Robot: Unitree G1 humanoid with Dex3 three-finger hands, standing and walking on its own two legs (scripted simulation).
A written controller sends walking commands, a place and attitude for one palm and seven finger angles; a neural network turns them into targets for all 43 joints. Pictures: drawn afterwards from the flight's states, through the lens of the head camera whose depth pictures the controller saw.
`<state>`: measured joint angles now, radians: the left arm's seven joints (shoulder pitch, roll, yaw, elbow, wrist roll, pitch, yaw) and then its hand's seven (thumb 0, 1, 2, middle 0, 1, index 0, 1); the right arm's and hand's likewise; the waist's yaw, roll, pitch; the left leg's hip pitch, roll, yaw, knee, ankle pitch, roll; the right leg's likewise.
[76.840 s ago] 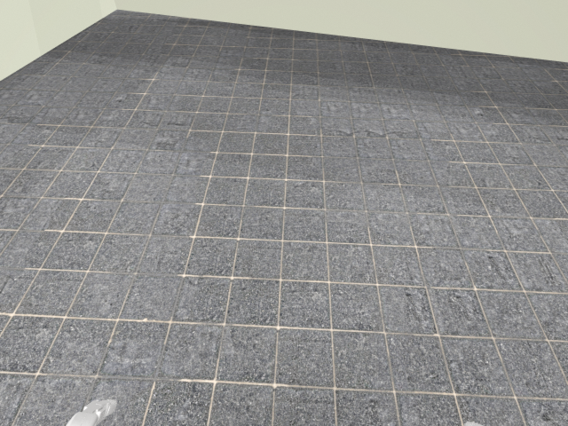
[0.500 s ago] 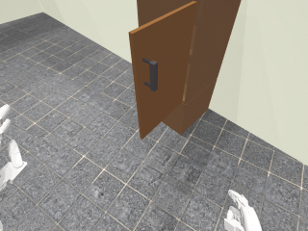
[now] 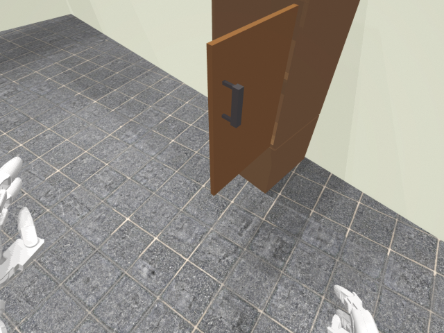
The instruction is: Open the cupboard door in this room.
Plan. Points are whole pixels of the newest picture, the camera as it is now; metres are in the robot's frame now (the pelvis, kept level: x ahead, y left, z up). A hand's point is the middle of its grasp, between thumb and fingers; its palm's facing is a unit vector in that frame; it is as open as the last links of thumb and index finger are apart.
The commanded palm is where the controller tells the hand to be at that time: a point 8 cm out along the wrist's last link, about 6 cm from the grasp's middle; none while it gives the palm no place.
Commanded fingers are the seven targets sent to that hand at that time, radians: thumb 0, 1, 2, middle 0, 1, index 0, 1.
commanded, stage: stop stepping back and stand still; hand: left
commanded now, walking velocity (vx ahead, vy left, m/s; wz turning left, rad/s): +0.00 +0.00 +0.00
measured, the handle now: (231, 103) +0.69 +0.02 +0.03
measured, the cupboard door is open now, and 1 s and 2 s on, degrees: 93 93 93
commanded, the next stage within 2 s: let the arm hang, fingers relaxed in 0.12 s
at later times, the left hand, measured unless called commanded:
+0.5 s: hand out of the picture +0.06 +0.17 -0.16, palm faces -0.07 -0.98 -0.19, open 7.4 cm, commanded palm none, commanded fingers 0.00 0.90 0.90 -0.20 -0.30 -0.20 -0.30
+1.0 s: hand out of the picture -0.01 +0.19 -0.16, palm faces +0.01 -0.96 -0.27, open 7.3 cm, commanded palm none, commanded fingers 0.00 0.90 0.90 -0.20 -0.30 -0.20 -0.30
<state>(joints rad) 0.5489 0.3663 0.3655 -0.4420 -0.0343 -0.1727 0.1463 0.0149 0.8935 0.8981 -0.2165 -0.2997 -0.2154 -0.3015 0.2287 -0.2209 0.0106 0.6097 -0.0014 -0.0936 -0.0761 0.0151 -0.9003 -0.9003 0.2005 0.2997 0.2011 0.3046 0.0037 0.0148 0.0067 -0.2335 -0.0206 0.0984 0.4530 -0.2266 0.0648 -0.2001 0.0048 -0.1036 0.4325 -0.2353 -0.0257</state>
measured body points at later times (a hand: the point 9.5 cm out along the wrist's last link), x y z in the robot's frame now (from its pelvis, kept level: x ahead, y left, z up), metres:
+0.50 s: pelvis -0.02 +0.00 -0.01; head +0.01 +0.00 +0.44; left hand +0.06 +0.22 -0.15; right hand +0.06 -0.27 -0.14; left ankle +0.01 +0.07 -0.74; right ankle +0.00 -0.10 -0.74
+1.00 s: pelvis -0.01 -0.01 +0.00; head +0.00 -0.03 +0.45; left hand -0.01 +0.24 -0.14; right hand -0.01 -0.24 -0.17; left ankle +0.01 +0.07 -0.74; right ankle +0.00 -0.10 -0.74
